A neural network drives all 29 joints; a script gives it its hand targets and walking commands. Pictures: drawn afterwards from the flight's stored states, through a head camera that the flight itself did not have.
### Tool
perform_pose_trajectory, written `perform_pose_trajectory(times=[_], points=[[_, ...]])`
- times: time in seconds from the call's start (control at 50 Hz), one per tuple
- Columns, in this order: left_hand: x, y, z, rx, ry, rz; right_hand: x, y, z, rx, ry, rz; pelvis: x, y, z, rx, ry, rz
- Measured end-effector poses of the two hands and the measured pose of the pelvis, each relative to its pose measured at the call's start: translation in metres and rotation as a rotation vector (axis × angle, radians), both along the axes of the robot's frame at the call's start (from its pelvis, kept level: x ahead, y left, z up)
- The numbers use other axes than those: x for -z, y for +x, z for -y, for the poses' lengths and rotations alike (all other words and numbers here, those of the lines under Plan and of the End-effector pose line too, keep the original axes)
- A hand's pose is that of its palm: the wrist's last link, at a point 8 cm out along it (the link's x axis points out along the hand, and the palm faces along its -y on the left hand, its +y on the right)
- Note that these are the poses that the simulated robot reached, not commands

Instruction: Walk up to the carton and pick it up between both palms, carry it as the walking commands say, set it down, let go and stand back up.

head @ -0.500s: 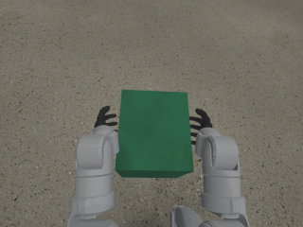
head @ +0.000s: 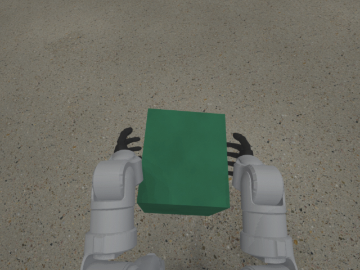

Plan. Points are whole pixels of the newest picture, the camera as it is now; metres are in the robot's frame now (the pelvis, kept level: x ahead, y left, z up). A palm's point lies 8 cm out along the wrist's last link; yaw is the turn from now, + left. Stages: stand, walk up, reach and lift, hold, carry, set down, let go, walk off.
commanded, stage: carry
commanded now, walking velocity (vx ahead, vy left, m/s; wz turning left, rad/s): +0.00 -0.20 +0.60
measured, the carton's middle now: (181, 167) +0.35 +0.00 -0.02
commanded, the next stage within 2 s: none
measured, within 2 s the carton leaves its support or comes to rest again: neither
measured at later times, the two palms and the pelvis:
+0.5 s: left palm (88, 175) +0.31 +0.19 +0.06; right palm (195, 131) +0.40 -0.05 +0.06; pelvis +0.06 -0.05 +0.00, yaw +23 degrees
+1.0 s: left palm (116, 171) +0.30 +0.11 +0.09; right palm (207, 112) +0.45 -0.08 +0.06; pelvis +0.13 -0.18 +0.00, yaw +42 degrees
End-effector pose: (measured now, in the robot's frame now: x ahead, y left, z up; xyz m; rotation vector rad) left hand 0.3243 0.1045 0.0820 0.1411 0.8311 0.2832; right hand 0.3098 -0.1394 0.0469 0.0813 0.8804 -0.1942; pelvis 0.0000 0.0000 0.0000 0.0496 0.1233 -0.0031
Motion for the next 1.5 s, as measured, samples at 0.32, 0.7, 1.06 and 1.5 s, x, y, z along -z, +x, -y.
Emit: perform_pose_trajectory(times=[0.32, 0.7, 1.06, 1.5], points=[[0.02, 0.012, -0.056, -0.196, -0.087, 0.042, -0.007, 0.064, -0.056, -0.203, -0.111, 0.053, 0.014, 0.039, 0.016, -0.225, -0.018, 0.001], [0.007, -0.001, -0.034, -0.518, -0.065, 0.097, -0.019, 0.127, -0.06, -0.526, -0.089, 0.11, 0.017, 0.103, 0.121, -0.507, -0.004, 0.064], [0.0, -0.038, -0.012, -0.732, -0.029, 0.041, -0.015, 0.133, -0.067, -0.741, -0.049, 0.061, 0.006, 0.125, 0.181, -0.758, 0.0, 0.057], [-0.008, -0.07, 0.016, -0.82, -0.023, 0.055, -0.025, 0.119, -0.055, -0.838, -0.048, 0.079, 0.004, 0.125, 0.22, -0.813, -0.003, 0.083]])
